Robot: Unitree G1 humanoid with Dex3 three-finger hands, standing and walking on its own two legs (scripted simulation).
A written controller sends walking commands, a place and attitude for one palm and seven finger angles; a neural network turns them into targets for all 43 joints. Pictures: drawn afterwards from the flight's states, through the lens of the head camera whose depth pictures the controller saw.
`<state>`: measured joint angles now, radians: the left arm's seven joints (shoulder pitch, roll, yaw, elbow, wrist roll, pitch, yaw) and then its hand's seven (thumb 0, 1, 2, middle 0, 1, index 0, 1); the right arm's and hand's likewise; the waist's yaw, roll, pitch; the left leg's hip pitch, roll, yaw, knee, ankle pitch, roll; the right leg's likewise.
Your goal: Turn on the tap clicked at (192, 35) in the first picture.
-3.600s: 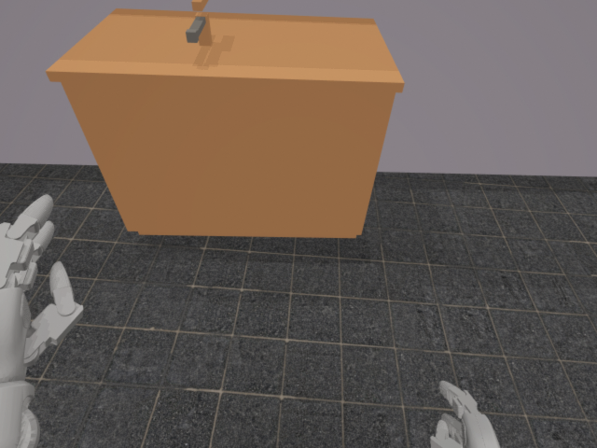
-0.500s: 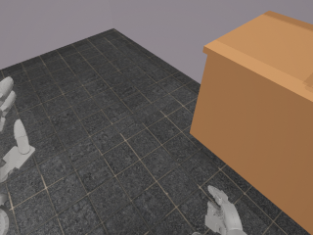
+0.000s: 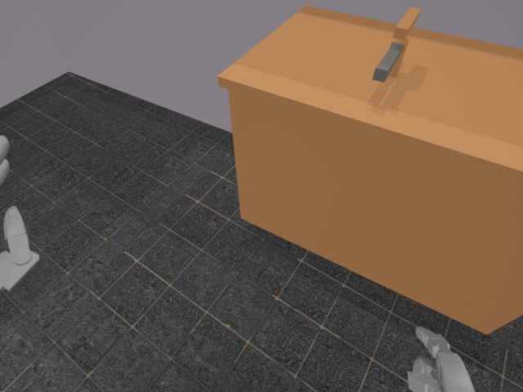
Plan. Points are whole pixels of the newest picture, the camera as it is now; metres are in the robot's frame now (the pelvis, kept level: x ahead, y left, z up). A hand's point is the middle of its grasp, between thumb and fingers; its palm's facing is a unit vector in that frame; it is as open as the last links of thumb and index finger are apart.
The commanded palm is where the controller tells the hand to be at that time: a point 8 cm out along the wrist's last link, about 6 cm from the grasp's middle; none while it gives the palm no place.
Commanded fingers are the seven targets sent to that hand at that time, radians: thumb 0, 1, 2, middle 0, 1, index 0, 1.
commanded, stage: turn to face it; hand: left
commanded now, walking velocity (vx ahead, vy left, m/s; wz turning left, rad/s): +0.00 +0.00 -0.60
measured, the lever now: (381, 73) +0.75 -0.23 +0.10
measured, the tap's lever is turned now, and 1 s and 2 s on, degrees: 0 0 0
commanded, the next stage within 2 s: take the last steps up to it in 1.20 s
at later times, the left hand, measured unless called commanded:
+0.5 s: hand (157, 269) +0.22 +0.13 +0.17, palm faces +0.12 -0.87 -0.48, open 7.4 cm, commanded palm +0.16 +0.19 +0.18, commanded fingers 0.00 0.90 0.90 -0.20 -0.30 -0.20 -0.30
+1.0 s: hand (207, 318) +0.17 +0.06 +0.17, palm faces -0.10 -0.93 -0.36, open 7.4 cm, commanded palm +0.15 +0.12 +0.18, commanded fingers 0.00 0.90 0.90 -0.20 -0.30 -0.20 -0.30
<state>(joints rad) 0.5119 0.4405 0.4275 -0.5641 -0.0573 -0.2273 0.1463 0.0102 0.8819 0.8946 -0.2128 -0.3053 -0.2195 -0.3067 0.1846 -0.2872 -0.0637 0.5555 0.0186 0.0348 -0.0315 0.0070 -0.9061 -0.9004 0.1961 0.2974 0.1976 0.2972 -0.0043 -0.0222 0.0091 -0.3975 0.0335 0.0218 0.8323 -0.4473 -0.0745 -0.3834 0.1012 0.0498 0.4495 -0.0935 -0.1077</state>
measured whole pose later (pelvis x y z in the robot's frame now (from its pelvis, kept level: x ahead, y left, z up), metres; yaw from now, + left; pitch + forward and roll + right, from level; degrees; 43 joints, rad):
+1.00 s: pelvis -0.14 -0.02 -0.01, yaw -36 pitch -2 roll -1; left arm 0.42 0.32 0.34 -0.47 -0.02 -0.17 0.15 0.01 0.89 0.90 -0.20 -0.30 -0.21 -0.31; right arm 0.21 -0.17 0.01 0.53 0.02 -0.01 -0.02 0.01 -0.90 -0.90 0.20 0.30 0.20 0.30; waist 0.05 0.02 0.04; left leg -0.29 0.15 0.15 0.59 -0.25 -0.03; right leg -0.46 0.00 -0.04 1.02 -0.44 0.04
